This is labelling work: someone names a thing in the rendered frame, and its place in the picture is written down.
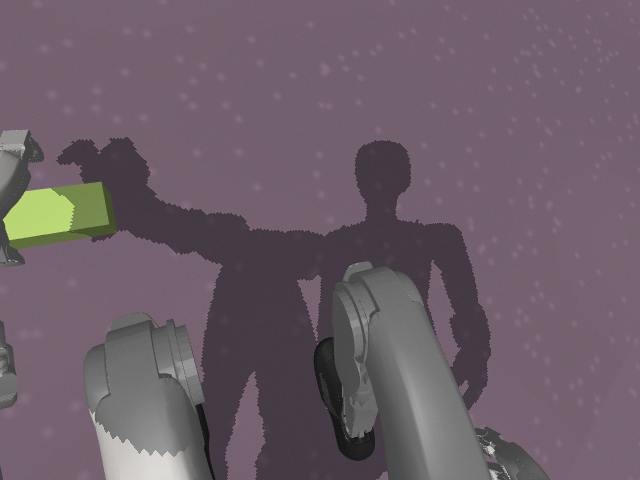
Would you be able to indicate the right robot hand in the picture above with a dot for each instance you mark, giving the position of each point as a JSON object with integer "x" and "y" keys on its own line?
{"x": 514, "y": 463}

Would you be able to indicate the left robot hand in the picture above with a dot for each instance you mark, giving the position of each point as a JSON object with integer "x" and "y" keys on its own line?
{"x": 17, "y": 149}

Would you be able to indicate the left robot foot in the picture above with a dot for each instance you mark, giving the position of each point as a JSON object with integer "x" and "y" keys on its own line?
{"x": 206, "y": 435}

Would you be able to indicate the carton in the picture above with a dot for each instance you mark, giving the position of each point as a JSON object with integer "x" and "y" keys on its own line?
{"x": 59, "y": 214}

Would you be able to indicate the left robot arm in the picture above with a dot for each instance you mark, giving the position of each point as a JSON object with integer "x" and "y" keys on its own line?
{"x": 8, "y": 378}

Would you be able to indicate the right robot foot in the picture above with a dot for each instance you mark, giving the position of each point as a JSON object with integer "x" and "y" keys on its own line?
{"x": 330, "y": 388}

